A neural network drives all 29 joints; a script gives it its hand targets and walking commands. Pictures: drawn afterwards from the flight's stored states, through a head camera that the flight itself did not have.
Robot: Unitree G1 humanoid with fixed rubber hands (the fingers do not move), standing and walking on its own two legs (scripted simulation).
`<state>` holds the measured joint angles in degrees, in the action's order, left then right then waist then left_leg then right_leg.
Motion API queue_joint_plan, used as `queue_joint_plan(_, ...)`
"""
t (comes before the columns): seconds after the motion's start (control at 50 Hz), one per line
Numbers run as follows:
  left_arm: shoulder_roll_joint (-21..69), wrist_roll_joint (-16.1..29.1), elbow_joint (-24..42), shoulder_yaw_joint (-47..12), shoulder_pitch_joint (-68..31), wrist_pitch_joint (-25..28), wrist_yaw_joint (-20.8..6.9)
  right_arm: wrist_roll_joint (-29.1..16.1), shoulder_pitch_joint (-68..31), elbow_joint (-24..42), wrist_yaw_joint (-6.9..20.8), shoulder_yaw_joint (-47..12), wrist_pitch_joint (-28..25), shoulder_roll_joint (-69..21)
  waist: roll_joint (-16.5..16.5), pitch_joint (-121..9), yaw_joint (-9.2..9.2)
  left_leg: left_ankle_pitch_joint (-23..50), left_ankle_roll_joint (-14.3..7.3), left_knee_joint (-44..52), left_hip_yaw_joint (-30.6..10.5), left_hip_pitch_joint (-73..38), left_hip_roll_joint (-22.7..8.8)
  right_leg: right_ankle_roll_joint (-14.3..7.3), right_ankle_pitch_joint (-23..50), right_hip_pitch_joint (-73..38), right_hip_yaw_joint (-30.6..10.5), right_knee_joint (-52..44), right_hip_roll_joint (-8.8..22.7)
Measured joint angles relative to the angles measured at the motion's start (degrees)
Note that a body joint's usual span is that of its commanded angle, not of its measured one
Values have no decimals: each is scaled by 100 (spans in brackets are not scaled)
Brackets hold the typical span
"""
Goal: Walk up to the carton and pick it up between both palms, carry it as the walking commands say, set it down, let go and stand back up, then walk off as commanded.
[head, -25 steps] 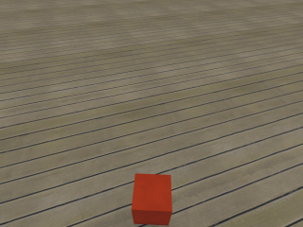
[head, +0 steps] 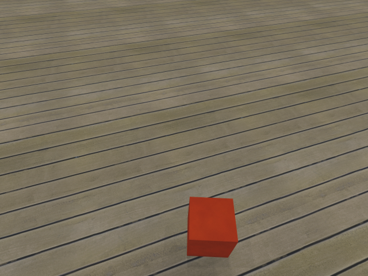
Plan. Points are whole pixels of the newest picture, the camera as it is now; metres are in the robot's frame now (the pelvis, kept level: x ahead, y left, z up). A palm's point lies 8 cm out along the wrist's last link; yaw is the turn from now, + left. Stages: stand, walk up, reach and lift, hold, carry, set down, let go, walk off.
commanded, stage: walk off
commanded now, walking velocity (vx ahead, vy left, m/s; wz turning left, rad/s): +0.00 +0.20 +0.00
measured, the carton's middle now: (209, 227) +0.48 -0.11 -0.64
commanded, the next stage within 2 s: none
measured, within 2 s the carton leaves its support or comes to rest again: neither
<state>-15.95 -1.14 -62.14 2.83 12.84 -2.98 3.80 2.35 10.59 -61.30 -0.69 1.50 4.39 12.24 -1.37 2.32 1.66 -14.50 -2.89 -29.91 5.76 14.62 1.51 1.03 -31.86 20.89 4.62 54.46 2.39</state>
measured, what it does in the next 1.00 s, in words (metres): steps to the left: right foot, then left foot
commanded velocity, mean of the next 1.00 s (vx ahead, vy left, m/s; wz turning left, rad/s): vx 0.00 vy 0.20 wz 0.00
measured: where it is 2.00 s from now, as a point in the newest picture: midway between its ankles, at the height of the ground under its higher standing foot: outside the picture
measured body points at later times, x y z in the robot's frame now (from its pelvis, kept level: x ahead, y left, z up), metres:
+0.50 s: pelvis -0.02 +0.14 -0.01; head +0.00 +0.15 +0.43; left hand -0.04 +0.39 -0.17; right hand +0.05 -0.12 -0.15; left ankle -0.01 +0.29 -0.74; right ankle -0.03 -0.06 -0.73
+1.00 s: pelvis -0.03 +0.24 +0.00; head +0.00 +0.20 +0.45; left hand -0.01 +0.49 -0.13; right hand +0.01 +0.01 -0.17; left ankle -0.05 +0.39 -0.66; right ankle -0.04 +0.14 -0.73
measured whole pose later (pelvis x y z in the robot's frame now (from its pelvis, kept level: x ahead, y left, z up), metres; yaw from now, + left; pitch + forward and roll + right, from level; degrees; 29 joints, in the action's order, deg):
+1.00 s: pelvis -0.03 +0.24 +0.00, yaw +2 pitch -1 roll +2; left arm -8.5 -1.4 -59.3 3.2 14.1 -1.4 3.8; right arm 2.3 14.3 -57.8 0.7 3.9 4.8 11.7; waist 3.0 3.2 0.8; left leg -20.7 3.7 -61.8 -2.9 26.7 0.2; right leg -0.7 -18.2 11.7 9.6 30.9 5.4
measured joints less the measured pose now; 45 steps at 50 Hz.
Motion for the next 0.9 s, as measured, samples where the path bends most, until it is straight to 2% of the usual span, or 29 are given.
queue_joint_plan(0.04, 126, 35, 9, -31, -8, 21, 43, -29, -21, 6, -31, -14, -10, 16, 84, -23, -26, -4, -80, -14, 98, 11, 101, -74, 152, -369, 138, -826, -29)
queue_joint_plan(0.08, 269, 42, 10, -77, 20, 76, 71, -118, 13, -3, -69, -26, 6, 38, 171, -91, -3, -61, -142, -123, 212, 71, 200, -158, 843, -810, 216, -1915, -37)
queue_joint_plan(0.1, 393, 18, -10, -101, 22, 103, 84, -164, 51, -27, -94, -16, 10, 77, 351, -107, -3, -245, -109, -329, 164, 143, 152, -251, 1049, -881, 269, -2070, -93)
queue_joint_plan(0.14, 528, -19, -3, -136, 63, 115, 89, -128, 186, -32, -104, 22, 25, 46, 469, -166, -39, -928, 101, -1334, -98, 527, 212, -341, 1139, -898, 363, -2071, -27)
queue_joint_plan(0.16, 573, -47, -9, -140, 85, 121, 91, -81, 231, -20, -78, 35, 39, 30, 470, -156, -24, -1033, 164, -1925, -241, 728, 249, -331, 1152, -926, 369, -2092, 39)
queue_joint_plan(0.2, 661, -73, -32, -146, 177, 150, 78, -35, 242, 10, -27, 92, 41, 40, 490, -113, 7, -917, 303, -2760, -521, 1017, 215, -261, 1240, -1006, 338, -2235, 131)
queue_joint_plan(0.26, 731, -43, -52, -113, 292, 166, 35, 0, 217, 71, 36, 203, 12, 99, 492, -44, -29, -602, 587, -3322, -868, 1275, 19, -114, 1399, -1076, 325, -2428, 292)
queue_joint_plan(0.34, 735, -88, 2, -24, 311, 160, -27, -53, 211, 165, 112, 287, 70, 175, 379, 52, -9, -223, 850, -3072, -982, 1252, -357, 95, 1466, -1030, 314, -2425, 553)
queue_joint_plan(0.42, 694, -137, 72, 59, 274, 166, -70, -74, 171, 263, 176, 291, 73, 215, 251, 110, 78, -321, 925, -1838, -701, 850, -699, 346, 1442, -859, 303, -2258, 746)
queue_joint_plan(0.46, 609, -165, 117, 130, 253, 129, -74, -67, 135, 327, 205, 275, 42, 210, 152, 134, 139, -515, 867, -1084, -475, 515, -737, 493, 1363, -706, 262, -2033, 847)
queue_joint_plan(0.48, 561, -172, 153, 163, 269, 112, -78, -66, 115, 354, 210, 281, 8, 222, 122, 137, 147, -317, 757, -650, -382, 320, -717, 560, 1282, -597, 231, -1840, 896)
queue_joint_plan(0.5, 452, -166, 166, 206, 247, 88, -84, -48, 42, 336, 199, 299, -38, 153, -51, 225, 146, -120, 590, -643, -286, 302, -603, 536, 1075, -481, 100, -1552, 1009)
queue_joint_plan(0.52, 340, -147, 185, 248, 239, 47, -82, -26, -17, 334, 191, 284, -82, 68, -192, 296, 169, -211, 498, -785, -191, 321, -544, 403, 631, -307, -106, -1096, 976)
queue_joint_plan(0.56, 184, -89, 194, 289, 274, -63, -26, -24, -49, 391, 148, 220, -153, -74, -287, 274, 98, -430, 413, -882, -96, 340, -550, 146, -89, 130, -411, 161, 620)
queue_joint_plan(0.6, 115, -51, 203, 286, 251, -132, -9, -52, 18, 450, 63, 179, -193, -168, -270, 191, -32, -391, 381, -707, -66, 278, -526, -39, -172, 428, -453, 1086, 291)
queue_joint_plan(0.64, 108, -44, 224, 274, 127, -121, -27, -47, 112, 446, -18, 149, -176, -203, -229, 140, -64, -270, 289, -458, 10, 174, -451, -112, 0, 554, -308, 1394, 135)
queue_joint_plan(0.72, 211, -33, 325, 212, -105, -82, -41, -10, 236, 383, -90, 94, -126, -191, -73, 43, -116, -133, 108, -167, 165, 83, -253, -150, 141, 299, 191, 462, 37)
queue_joint_plan(0.76, 326, 8, 359, 150, -166, -43, -20, -20, 265, 354, -113, 68, -122, -165, 31, 2, -121, -130, 35, -132, 282, 77, -145, -225, 266, 4, 324, -365, 13)
queue_joint_plan(0.8, 463, 17, 380, 74, -181, 12, -1, -60, 317, 330, -134, 44, -94, -141, 131, -39, -114, -198, -29, -232, 388, 117, -27, -237, 823, -468, 369, -1541, 11)
queue_joint_plan(0.82, 552, -8, 371, 43, -183, 61, 8, -108, 350, 304, -146, 50, -75, -116, 237, -50, -89, -323, -11, -401, 397, 180, -22, -259, 1131, -620, 377, -1929, -4)
queue_joint_plan(0.84, 646, -37, 364, 11, -170, 96, 10, -133, 383, 272, -151, 64, -51, -95, 382, -54, -97, -601, 93, -686, 279, 286, -44, -320, 1188, -640, 420, -1931, -29)
queue_joint_plan(0.86, 694, -45, 371, -24, -140, 107, 10, -123, 429, 262, -146, 81, -27, -103, 455, -66, -131, -884, 186, -1153, 96, 466, -16, -361, 1160, -655, 475, -1906, -2)
queue_joint_plan(0.9, 744, -66, 346, -37, -87, 127, 19, -69, 479, 289, -73, 120, 22, -116, 505, -33, -138, -969, 309, -2128, -246, 818, 32, -359, 1139, -732, 530, -1978, 86)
